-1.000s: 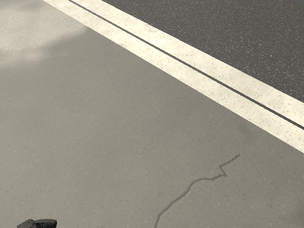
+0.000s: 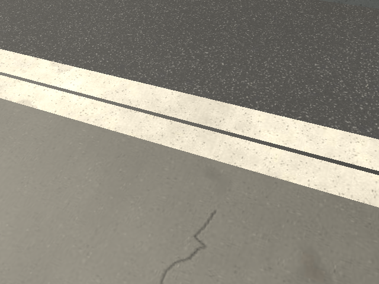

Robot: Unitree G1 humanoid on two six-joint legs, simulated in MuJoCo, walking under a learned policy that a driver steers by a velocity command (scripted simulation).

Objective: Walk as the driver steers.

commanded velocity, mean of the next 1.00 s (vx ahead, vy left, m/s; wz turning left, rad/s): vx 0.97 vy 0.00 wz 0.66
